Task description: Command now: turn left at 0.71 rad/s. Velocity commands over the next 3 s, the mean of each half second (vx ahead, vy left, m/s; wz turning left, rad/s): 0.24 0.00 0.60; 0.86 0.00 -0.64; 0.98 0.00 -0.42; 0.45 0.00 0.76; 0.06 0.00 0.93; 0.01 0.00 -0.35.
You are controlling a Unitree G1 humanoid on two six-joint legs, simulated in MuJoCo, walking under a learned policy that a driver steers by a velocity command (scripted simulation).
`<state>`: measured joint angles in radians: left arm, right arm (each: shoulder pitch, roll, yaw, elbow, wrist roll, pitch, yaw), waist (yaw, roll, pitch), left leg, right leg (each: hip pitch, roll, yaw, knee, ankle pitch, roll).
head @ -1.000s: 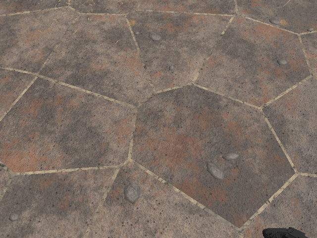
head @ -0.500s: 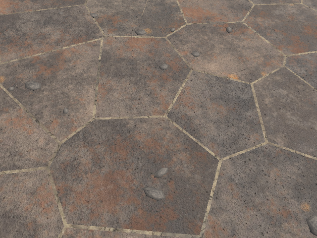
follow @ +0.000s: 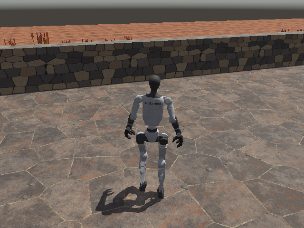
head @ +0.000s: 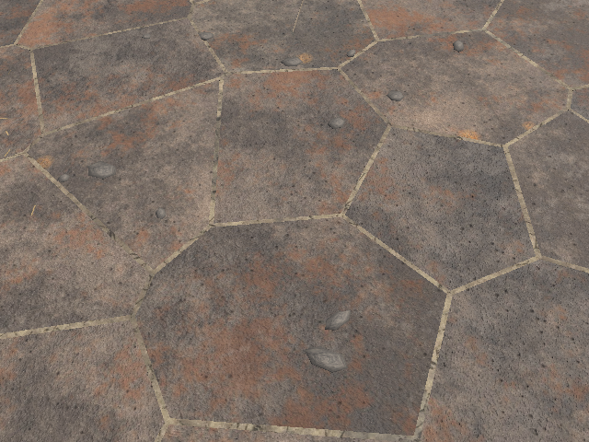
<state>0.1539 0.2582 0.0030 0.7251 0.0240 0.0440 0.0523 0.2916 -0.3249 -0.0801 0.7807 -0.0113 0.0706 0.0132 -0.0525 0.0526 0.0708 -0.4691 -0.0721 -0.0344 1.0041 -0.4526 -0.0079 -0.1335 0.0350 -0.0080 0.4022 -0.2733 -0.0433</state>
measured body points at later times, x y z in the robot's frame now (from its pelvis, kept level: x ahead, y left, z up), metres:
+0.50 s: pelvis +0.05 +0.08 +0.00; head +0.05 +0.10 +0.45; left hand +0.06 +0.37 -0.12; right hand +0.21 -0.16 -0.10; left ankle -0.03 +0.12 -0.74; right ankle +0.14 -0.05 -0.66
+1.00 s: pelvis +0.42 +0.13 -0.02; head +0.44 +0.14 +0.43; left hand +0.46 +0.42 -0.15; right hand +0.57 -0.12 -0.10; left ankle +0.41 +0.30 -0.64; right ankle +0.39 +0.11 -0.74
